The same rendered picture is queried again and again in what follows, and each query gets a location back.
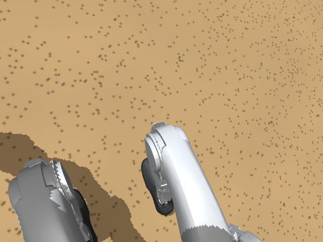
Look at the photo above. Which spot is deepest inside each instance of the left robot foot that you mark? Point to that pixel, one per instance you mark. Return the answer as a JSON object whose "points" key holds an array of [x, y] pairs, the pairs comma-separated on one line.
{"points": [[85, 215]]}

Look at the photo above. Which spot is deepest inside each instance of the right robot hand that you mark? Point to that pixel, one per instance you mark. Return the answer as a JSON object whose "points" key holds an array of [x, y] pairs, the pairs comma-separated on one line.
{"points": [[242, 236]]}

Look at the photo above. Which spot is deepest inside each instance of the right robot foot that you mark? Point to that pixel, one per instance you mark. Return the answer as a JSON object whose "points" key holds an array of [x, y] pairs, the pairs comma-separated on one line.
{"points": [[163, 209]]}

